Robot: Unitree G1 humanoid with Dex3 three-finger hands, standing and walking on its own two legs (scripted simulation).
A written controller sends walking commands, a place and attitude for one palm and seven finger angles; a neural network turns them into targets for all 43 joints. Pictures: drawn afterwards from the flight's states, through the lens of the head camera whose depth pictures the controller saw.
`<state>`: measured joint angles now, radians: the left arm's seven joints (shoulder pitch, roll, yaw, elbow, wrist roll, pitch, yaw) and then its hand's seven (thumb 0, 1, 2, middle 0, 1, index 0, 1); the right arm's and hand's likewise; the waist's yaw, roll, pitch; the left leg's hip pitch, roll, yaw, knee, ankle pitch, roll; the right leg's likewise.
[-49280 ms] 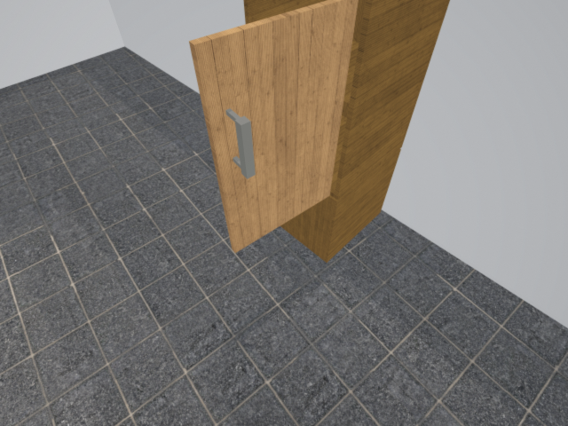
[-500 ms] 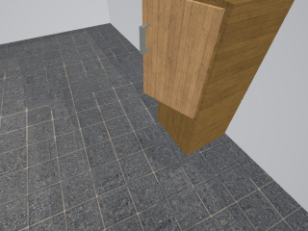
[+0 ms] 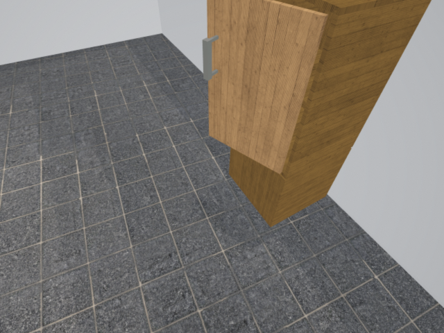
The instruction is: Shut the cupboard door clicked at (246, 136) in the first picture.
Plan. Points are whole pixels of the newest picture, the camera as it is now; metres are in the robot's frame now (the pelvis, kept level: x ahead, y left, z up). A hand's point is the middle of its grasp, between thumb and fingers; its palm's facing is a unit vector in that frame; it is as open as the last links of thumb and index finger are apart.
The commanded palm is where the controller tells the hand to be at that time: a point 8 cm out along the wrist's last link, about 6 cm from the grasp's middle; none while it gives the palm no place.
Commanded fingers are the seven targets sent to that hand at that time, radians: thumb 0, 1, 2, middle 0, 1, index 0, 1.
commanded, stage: walk to a spot facing it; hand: left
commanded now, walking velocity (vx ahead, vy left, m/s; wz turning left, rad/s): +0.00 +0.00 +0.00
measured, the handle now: (211, 57) +0.93 +0.09 +0.04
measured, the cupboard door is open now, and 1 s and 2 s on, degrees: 22 22 22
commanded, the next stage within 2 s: none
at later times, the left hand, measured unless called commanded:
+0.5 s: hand out of the picture +0.01 +0.23 -0.20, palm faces +0.23 -0.94 -0.24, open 7.4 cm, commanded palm none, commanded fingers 0.00 0.90 0.90 -0.20 -0.30 -0.20 -0.30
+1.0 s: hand out of the picture -0.06 +0.17 -0.15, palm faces +0.48 -0.81 -0.34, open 7.4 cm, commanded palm none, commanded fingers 0.00 0.90 0.90 -0.20 -0.30 -0.20 -0.30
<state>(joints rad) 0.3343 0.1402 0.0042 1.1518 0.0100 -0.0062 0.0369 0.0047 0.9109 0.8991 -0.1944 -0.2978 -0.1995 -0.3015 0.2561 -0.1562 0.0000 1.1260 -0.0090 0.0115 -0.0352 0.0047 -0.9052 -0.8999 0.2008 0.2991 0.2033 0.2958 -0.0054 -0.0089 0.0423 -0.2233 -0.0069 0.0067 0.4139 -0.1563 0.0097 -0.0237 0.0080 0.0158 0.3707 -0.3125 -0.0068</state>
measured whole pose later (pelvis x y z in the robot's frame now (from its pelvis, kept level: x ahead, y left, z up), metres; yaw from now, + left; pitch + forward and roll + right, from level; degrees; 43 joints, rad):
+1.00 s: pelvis +0.01 -0.05 +0.00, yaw +32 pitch +1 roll +2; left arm 0.24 0.22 0.05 0.91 0.03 0.03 0.04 0.01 0.91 0.90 -0.20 -0.30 -0.20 -0.30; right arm 0.18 -0.28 -0.10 0.90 -0.03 0.08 0.02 0.01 -0.91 -0.90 0.20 0.30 0.20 0.30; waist -0.03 0.04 0.10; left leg -0.57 -0.05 -0.04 1.11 -0.39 -0.05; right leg -0.18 -0.04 -0.05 0.49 -0.33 -0.02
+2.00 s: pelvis +0.16 +0.15 -0.01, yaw +70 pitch +0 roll +1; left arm 0.40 0.16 0.05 0.99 0.03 -0.05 0.00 0.01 0.91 0.90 -0.20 -0.30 -0.20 -0.30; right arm 0.09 -0.23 -0.05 0.88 -0.03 0.01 0.06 0.01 -0.91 -0.90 0.20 0.30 0.20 0.30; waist 0.03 -0.03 0.13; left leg -0.52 0.03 0.13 0.70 -0.28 0.06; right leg 0.02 -0.17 -0.35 0.48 -0.44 0.08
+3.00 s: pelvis +0.25 +0.44 +0.00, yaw +64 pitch -1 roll -2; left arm 0.21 0.22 0.09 0.95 0.02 0.07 -0.02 0.01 0.92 0.90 -0.19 -0.30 -0.20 -0.30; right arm 0.16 -0.17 -0.01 0.92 -0.03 0.02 -0.02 0.00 -0.90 -0.90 0.20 0.30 0.21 0.30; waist 0.03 0.01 0.08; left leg -0.20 0.11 0.18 0.52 -0.31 0.00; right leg -0.41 -0.03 -0.07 0.89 -0.45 0.04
